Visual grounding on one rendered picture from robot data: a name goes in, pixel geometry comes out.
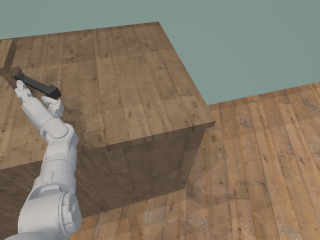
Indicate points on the left robot upper arm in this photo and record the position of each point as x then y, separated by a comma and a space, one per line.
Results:
52, 217

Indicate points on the left robot forearm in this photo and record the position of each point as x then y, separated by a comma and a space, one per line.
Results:
57, 173

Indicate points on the tap lever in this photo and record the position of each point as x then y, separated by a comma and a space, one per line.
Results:
49, 91

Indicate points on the robot left hand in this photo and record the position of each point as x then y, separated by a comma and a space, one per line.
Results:
34, 109

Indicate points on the counter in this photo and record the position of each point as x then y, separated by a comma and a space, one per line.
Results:
136, 111

